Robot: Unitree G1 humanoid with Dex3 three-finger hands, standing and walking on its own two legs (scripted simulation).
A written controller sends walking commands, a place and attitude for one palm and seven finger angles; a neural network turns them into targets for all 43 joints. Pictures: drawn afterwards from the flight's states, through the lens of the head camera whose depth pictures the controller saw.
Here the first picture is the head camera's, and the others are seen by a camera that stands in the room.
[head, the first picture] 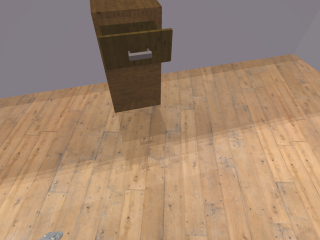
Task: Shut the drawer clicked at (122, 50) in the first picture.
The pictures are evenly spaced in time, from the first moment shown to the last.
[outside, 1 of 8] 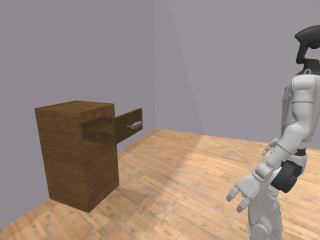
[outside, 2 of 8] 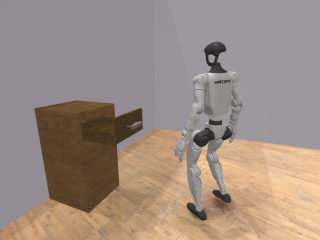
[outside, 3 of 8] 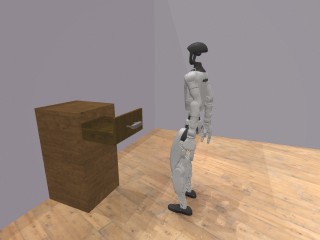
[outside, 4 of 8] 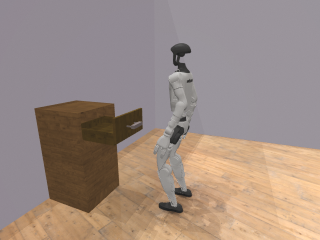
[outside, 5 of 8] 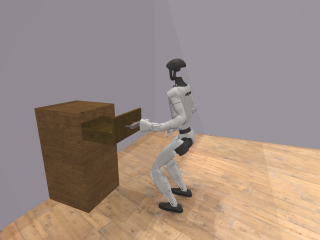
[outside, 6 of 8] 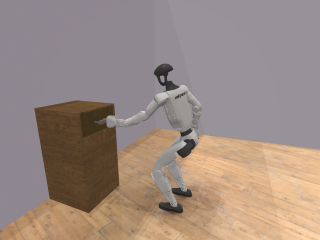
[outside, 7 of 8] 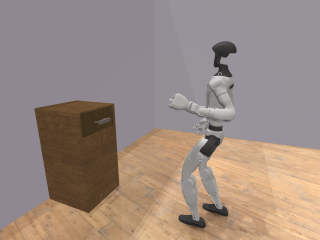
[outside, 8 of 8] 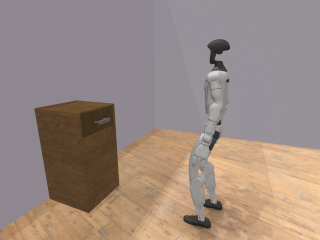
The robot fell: no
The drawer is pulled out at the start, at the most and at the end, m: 0.30 0.30 0.00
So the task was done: yes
